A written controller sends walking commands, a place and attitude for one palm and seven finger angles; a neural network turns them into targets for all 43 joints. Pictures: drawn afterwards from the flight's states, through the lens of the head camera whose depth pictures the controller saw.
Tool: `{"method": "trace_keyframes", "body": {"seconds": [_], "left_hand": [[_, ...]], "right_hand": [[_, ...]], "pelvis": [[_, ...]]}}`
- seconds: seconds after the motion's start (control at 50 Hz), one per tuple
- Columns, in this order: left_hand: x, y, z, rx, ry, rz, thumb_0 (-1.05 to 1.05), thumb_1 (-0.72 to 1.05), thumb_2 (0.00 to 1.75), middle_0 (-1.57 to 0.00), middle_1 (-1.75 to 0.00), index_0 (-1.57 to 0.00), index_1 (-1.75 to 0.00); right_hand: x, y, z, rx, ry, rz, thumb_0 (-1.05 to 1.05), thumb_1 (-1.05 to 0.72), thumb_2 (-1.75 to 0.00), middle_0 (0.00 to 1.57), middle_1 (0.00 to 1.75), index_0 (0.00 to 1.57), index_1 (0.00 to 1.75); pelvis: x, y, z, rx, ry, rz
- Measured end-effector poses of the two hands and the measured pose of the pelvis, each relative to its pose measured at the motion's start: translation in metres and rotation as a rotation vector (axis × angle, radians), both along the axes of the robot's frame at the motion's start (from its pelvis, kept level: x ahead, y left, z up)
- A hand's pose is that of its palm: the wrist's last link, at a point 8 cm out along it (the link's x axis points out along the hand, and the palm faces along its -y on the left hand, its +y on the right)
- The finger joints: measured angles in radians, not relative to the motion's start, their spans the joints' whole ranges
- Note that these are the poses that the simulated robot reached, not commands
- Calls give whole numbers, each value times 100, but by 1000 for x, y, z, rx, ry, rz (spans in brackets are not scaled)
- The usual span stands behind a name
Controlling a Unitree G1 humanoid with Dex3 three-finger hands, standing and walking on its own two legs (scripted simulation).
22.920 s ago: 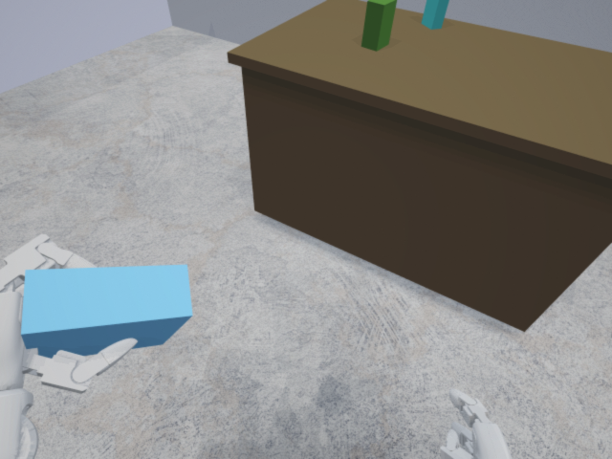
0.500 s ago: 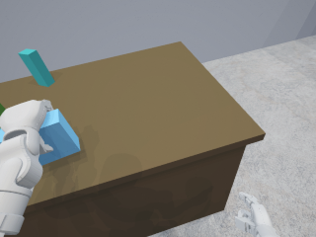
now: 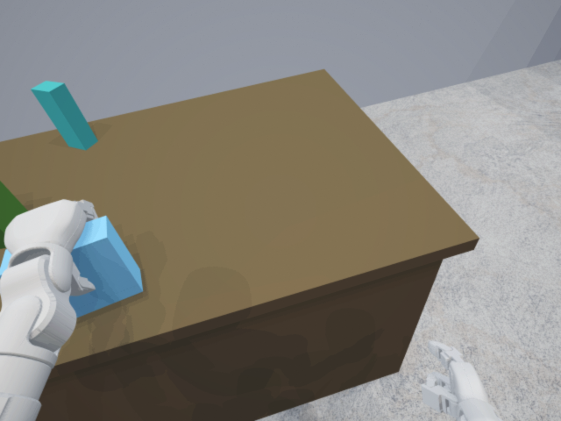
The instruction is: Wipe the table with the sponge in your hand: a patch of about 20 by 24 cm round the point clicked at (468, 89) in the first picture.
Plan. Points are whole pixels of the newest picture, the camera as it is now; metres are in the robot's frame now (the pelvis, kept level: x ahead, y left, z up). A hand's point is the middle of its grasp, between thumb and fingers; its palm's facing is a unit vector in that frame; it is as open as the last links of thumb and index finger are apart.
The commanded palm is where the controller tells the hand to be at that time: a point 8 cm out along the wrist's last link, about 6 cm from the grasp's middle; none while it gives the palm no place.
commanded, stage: lower the sponge onto the table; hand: left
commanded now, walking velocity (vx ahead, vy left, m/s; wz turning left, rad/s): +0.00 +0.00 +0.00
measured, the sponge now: (86, 280) +0.27 +0.34 +0.07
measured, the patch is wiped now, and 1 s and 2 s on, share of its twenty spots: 0.00 0.05 0.20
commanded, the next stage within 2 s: wipe forward along the first lane in 0.76 s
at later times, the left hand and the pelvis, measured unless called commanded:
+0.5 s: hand (95, 265) +0.28 +0.32 +0.10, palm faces -0.05 -0.06 -1.00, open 9.5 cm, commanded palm +0.26 +0.31 +0.17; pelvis +0.01 +0.01 +0.00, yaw +0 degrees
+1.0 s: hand (103, 256) +0.30 +0.31 +0.10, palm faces -0.02 -0.06 -1.00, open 9.5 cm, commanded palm +0.27 +0.32 +0.15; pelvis +0.01 +0.00 +0.00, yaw +0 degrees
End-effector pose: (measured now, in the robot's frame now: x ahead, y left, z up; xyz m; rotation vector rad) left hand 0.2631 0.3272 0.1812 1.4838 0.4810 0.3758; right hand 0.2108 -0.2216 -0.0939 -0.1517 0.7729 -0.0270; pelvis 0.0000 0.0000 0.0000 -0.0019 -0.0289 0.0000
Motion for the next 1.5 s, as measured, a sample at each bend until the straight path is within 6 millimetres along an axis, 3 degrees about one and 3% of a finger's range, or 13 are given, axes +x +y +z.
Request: {"method": "trace_keyframes", "body": {"seconds": [0.08,0.18,0.28,0.38,0.46,0.78,1.04,1.22,1.5], "left_hand": [[-4,-20,-27,-38,84,-140,0,-44,102,-80,-140,-79,-139],[-3,-32,-12,15,-48,-305,0,-44,102,-80,-140,-79,-139],[5,-19,-3,18,-131,-217,0,-44,102,-80,-140,-80,-138],[6,-8,-14,8,-62,-113,0,-44,102,-80,-140,-80,-138],[1,-14,-28,-15,-7,-139,0,-44,102,-80,-140,-79,-139],[10,-24,-26,6,-55,-192,0,-44,102,-80,-139,-80,-138],[18,-20,-26,-2,-32,-154,0,-45,103,-80,-139,-80,-138],[33,-15,-27,7,18,-146,0,-47,105,-81,-137,-81,-136],[57,-8,-27,48,78,-170,1,-54,112,-83,-135,-82,-137]], "right_hand": [[2,1,3,-35,-18,8,2,-91,-90,20,30,20,30],[1,9,6,-62,-21,23,2,-91,-90,20,30,20,30],[0,17,3,-28,4,29,2,-91,-90,20,30,20,30],[-1,20,-1,-2,19,26,2,-90,-90,20,30,20,30],[0,19,-1,-10,18,23,2,-90,-90,20,30,20,30],[1,15,-2,-12,30,18,2,-91,-90,20,30,20,30],[-5,-6,-4,-41,62,-8,1,-91,-90,20,30,20,30],[-28,-26,-12,-63,108,-47,1,-91,-90,20,30,20,30],[-95,-58,-35,-87,238,-131,1,-91,-90,20,30,20,30]], "pelvis": [[1,2,-1,-2,-7,10],[4,3,-1,-5,-17,10],[3,5,0,-5,-5,3],[3,8,1,-4,9,1],[5,10,0,-6,8,5],[9,7,1,-4,17,2],[9,-2,-1,-2,25,2],[3,-11,-3,-2,43,4],[-12,-22,-9,0,91,-3]]}}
